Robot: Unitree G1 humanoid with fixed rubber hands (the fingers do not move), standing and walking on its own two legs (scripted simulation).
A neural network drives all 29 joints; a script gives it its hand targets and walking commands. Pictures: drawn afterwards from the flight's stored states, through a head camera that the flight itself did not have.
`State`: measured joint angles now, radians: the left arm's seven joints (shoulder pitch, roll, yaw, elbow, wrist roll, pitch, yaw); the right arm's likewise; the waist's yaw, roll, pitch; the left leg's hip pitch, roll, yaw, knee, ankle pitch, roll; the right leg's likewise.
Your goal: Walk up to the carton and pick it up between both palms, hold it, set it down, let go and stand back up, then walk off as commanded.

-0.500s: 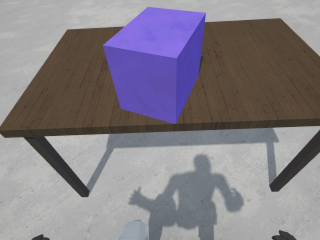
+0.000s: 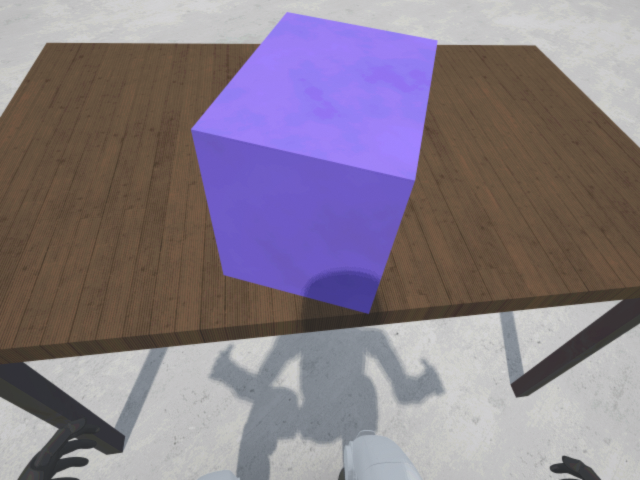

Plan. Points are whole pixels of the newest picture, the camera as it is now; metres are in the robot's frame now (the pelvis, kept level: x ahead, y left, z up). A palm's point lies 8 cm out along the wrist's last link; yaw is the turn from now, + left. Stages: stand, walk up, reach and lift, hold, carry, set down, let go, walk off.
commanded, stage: walk up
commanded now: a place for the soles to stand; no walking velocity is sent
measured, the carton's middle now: (327, 161) +0.49 -0.03 +0.12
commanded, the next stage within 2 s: reach and lift in 1.22 s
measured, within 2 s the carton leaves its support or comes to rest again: neither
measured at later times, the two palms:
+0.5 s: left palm out of the picture +0.15 +0.31 -0.04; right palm (585, 449) +0.15 -0.34 -0.05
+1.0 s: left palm out of the picture +0.06 +0.31 -0.06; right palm (583, 455) +0.14 -0.34 -0.05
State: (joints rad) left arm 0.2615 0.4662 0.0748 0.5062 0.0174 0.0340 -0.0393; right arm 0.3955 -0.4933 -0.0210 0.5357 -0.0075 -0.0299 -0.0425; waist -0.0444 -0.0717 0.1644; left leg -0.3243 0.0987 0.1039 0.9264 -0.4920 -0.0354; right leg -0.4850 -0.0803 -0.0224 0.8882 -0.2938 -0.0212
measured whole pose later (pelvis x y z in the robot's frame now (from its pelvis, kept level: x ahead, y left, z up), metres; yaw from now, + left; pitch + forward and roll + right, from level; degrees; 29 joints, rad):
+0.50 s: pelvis +0.02 -0.02 +0.03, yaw +5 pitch -4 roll +0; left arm 0.06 0.43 0.03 0.78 -0.02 0.05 -0.04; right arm 0.21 -0.48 0.00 0.78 0.02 -0.02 -0.03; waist 0.00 0.00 0.12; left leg -0.26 0.05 -0.06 0.72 -0.39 -0.07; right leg -0.37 -0.09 -0.12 0.70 -0.25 0.00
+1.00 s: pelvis +0.01 -0.02 +0.04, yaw +9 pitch -3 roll -1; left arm 0.09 0.40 0.09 0.95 0.01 0.05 -0.07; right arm 0.18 -0.44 -0.03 0.92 0.01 -0.01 -0.04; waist 0.01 0.01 0.13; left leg -0.25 0.05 -0.12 0.58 -0.30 -0.05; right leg -0.31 -0.09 -0.17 0.53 -0.17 -0.01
